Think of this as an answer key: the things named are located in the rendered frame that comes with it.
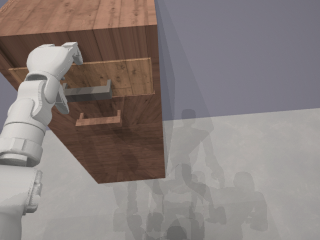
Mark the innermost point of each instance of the left robot forearm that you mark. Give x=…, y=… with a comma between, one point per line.
x=25, y=127

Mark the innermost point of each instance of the cabinet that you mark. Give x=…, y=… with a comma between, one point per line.
x=105, y=30

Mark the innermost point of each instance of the handle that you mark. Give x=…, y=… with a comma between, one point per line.
x=88, y=93
x=99, y=123

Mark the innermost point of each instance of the left robot hand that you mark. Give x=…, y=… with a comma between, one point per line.
x=55, y=60

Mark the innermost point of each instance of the robot left upper arm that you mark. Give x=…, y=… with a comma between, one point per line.
x=20, y=193

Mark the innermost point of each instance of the drawer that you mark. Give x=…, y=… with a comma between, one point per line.
x=128, y=76

